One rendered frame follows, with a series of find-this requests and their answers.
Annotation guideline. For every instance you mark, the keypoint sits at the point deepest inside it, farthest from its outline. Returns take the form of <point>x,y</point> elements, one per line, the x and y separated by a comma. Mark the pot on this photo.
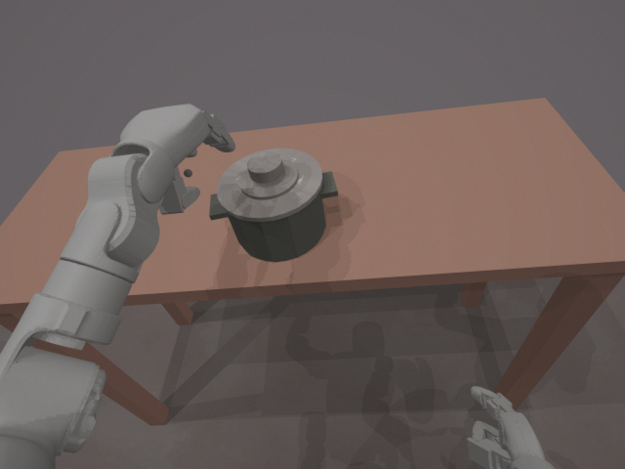
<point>283,239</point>

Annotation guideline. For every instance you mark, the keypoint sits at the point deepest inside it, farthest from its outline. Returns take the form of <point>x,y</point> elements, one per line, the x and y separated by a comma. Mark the lid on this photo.
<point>247,200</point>

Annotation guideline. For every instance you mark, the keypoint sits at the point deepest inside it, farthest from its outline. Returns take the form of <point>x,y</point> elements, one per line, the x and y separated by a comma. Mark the robot right hand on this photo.
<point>497,449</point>

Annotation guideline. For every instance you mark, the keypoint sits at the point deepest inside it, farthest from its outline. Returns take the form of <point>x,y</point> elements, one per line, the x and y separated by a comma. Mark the robot left hand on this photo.
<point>179,131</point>

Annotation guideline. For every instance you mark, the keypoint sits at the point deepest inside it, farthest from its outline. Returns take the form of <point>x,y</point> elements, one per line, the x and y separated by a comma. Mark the table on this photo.
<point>467,195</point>

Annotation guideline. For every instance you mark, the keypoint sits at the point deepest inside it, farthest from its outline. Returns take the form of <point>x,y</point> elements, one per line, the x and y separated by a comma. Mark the left robot forearm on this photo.
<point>114,234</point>

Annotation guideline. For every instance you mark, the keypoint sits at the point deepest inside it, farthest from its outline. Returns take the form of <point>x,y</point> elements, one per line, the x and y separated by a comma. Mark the left robot upper arm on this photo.
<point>48,404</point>

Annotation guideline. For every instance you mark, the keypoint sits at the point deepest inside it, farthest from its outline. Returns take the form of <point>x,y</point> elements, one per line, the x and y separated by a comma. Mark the knob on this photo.
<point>265,167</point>

